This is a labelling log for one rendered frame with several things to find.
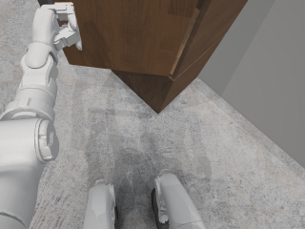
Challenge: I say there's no robot right shin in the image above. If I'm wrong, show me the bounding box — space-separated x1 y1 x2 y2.
155 169 170 223

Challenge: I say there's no cupboard door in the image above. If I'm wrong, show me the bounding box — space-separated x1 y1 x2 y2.
52 0 199 76

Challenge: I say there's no handle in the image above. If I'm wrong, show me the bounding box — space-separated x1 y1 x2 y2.
37 0 68 27

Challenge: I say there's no robot left forearm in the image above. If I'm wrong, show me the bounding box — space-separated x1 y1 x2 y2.
0 42 59 124

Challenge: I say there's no robot left thigh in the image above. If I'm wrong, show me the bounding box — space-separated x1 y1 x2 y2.
82 183 116 229

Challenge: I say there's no robot left hand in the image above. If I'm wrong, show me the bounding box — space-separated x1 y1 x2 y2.
31 2 82 54

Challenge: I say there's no left robot upper arm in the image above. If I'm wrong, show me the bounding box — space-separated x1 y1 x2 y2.
0 117 60 229

